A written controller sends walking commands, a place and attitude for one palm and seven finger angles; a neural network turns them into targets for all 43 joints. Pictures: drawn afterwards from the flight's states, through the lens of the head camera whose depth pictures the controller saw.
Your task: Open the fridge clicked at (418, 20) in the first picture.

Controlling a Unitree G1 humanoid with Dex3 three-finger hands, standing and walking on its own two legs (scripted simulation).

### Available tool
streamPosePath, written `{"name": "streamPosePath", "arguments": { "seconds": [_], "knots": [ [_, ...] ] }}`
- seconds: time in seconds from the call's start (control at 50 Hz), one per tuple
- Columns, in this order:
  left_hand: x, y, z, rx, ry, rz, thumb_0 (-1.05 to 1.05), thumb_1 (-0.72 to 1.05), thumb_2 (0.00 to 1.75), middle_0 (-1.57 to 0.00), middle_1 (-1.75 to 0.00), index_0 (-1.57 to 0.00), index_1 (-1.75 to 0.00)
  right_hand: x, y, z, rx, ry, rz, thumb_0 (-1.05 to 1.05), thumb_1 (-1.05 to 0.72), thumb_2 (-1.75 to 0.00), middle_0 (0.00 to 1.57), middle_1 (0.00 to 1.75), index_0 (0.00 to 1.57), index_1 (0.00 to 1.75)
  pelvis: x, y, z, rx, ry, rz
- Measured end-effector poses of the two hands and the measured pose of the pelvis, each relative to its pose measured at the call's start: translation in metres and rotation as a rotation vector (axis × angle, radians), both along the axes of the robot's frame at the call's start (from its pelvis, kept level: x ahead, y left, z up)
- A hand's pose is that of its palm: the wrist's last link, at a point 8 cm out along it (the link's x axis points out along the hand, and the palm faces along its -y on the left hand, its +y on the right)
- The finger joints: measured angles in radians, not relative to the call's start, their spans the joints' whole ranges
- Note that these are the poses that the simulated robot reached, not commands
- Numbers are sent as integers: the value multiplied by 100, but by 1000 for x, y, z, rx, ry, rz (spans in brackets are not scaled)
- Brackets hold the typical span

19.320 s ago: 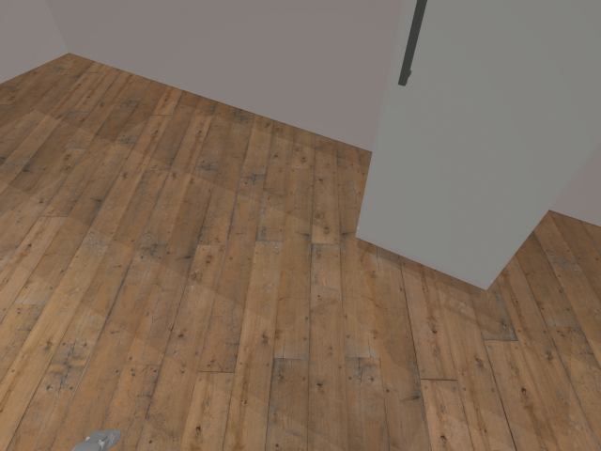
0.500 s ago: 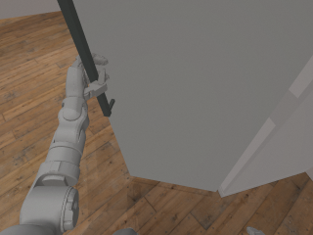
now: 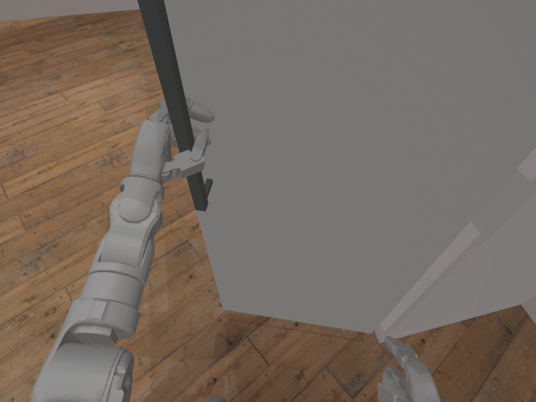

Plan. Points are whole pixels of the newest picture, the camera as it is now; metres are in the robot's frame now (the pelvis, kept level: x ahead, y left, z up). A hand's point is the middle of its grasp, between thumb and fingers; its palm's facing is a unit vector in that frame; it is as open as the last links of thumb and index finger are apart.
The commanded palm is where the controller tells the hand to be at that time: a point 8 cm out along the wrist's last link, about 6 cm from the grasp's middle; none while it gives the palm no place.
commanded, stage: loosen the grip on the handle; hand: left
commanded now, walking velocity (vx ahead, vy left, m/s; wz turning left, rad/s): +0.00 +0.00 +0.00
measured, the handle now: (180, 86) +0.44 +0.15 +0.24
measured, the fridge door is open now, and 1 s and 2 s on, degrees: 67 65 65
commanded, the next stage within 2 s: slip the hand off the handle in 0.54 s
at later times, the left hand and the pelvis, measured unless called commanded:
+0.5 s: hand (193, 163) +0.40 +0.14 +0.14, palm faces +0.05 -0.98 -0.18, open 13.9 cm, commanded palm +0.37 +0.19 +0.15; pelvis +0.00 -0.03 -0.01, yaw -1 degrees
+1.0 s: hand (151, 160) +0.40 +0.20 +0.14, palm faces +0.09 -0.98 -0.17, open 14.6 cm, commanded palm +0.37 +0.25 +0.15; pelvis +0.04 -0.02 -0.01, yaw +1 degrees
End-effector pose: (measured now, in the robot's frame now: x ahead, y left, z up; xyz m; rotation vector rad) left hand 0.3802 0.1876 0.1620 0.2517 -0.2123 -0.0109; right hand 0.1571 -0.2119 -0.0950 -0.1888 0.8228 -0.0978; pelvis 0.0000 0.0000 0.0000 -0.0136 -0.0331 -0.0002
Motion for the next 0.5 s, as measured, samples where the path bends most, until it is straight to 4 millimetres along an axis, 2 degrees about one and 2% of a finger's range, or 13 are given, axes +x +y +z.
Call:
{"name": "streamPosePath", "arguments": {
  "seconds": [0.02, 0.06, 0.1, 0.16, 0.26, 0.36, 0.44, 0.5],
  "knots": [
    [4, 2, 3, 21, 24, -15, -6, 64, 81, -47, -141, -44, -140, 1, -1, 3, 6, -21, 4, 1, -90, -89, 21, 30, 20, 30, -2, -1, 0, 8, 14, 12],
    [9, 6, 6, -58, 69, -14, -5, 57, 78, -49, -141, -45, -140, -1, -6, 11, 11, -67, 17, 1, -90, -89, 21, 30, 20, 30, -3, -4, 1, 18, 37, 23],
    [6, 11, 9, -153, 57, 13, -4, 50, 74, -49, -141, -45, -140, -5, -15, 17, 7, -103, 23, 1, -90, -89, 21, 30, 20, 30, -5, -6, 1, 20, 39, 19],
    [1, 9, 8, -158, 19, 56, -2, 36, 66, -48, -141, -38, -135, -18, -32, 20, -8, -123, 14, 1, -90, -89, 21, 30, 20, 30, -8, -11, -1, 20, 41, 16],
    [-10, 6, 3, -105, -59, 77, 0, -1, 47, -46, -140, -29, -131, -52, -64, 11, -53, -46, -31, 1, -90, -89, 21, 30, 20, 30, -11, -21, -6, 22, 48, 18],
    [-9, 3, -10, -58, -32, 32, 0, -32, 32, -42, -135, -31, -130, -82, -86, -1, -90, 62, -89, 1, -90, -89, 21, 30, 20, 30, -10, -28, -7, 21, 56, 6],
    [-6, 6, -14, -69, -29, 26, 0, -44, 26, -41, -132, -32, -127, -92, -92, -4, -100, 95, -128, 1, -90, -89, 20, 30, 20, 30, -5, -31, -6, 19, 62, -12],
    [-5, 6, -14, -70, -36, 24, -1, -49, 23, -41, -130, -31, -124, -89, -90, -6, -94, 98, -128, 1, -90, -89, 20, 30, 20, 30, 1, -31, -5, 17, 66, -11]
  ]
}}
